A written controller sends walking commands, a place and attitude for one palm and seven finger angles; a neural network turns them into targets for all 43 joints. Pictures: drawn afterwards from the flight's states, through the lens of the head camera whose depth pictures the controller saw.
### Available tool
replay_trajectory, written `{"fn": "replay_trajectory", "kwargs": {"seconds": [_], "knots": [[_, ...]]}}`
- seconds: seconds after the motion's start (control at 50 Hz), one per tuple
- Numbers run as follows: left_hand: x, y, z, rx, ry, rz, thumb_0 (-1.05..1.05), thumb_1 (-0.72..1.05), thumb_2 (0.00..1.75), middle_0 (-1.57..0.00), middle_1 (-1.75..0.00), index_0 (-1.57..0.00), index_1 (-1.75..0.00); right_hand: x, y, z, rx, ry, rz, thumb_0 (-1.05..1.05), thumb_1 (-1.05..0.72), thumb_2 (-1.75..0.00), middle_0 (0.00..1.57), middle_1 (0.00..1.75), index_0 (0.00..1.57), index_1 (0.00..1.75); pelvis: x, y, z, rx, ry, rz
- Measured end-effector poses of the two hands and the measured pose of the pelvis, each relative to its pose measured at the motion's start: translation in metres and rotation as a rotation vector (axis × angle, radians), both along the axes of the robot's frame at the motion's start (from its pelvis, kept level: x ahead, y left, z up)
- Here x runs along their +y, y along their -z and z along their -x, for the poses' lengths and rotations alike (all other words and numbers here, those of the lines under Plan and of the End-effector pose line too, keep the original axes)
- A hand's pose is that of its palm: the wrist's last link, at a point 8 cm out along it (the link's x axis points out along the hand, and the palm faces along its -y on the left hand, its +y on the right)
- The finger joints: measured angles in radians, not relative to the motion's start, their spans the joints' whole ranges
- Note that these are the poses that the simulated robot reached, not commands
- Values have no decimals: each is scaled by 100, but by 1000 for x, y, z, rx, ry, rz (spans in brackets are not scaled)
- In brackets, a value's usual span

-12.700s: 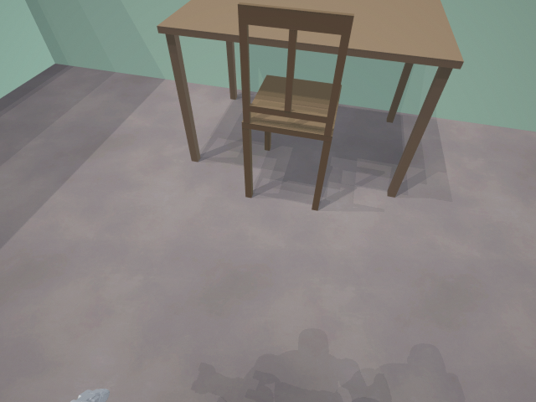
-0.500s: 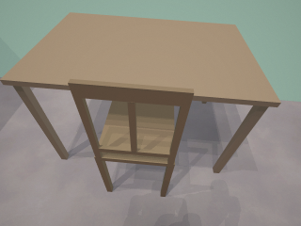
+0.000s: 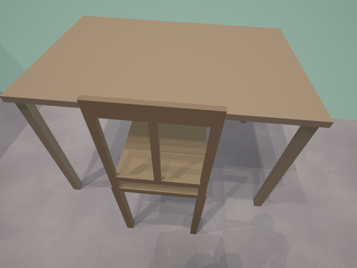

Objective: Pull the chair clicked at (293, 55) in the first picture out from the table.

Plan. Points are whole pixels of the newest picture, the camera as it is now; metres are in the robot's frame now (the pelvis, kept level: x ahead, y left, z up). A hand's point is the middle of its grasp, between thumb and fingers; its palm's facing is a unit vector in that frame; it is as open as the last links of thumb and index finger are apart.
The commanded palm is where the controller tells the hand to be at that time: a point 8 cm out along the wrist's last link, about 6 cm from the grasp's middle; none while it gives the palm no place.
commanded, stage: look again from close up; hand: left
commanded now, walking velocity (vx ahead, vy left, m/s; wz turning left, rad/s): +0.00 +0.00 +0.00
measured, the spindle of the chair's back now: (155, 154) +0.46 +0.10 -0.08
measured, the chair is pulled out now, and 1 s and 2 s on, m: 0.00 0.00 0.00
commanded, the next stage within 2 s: none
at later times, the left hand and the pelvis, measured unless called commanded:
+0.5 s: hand out of the picture -0.04 +0.12 -0.18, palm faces +0.06 -0.99 -0.13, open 7.3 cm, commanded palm none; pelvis +0.00 -0.02 +0.00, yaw +0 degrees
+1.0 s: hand out of the picture -0.04 +0.11 -0.17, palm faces +0.07 -0.99 -0.14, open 7.3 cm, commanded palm none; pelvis +0.00 -0.03 +0.00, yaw +0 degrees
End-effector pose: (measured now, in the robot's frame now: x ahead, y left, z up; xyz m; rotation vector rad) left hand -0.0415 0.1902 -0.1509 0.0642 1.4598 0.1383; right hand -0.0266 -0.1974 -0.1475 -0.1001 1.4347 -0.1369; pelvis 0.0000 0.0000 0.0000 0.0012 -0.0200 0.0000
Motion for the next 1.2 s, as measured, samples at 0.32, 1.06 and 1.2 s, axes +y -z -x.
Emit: {"fn": "replay_trajectory", "kwargs": {"seconds": [0.32,1.06,1.2], "knots": [[-9,-2,0,-5,-4,-4,0,91,90,-19,-30,-20,-30,-8,0,0,1,-2,-7,0,-91,-89,20,30,19,29,-10,-1,-1,0,-4,-2],[-33,-5,4,-9,-10,-9,0,91,90,-19,-30,-20,-30,-30,1,-1,6,-7,-18,0,-91,-89,20,30,19,29,-33,-2,-1,3,-7,-6],[-36,-5,5,-8,-10,-10,0,91,90,-19,-30,-20,-30,-35,1,-1,6,-7,-17,0,-91,-89,20,30,19,29,-37,-2,-1,5,-6,-6]]}}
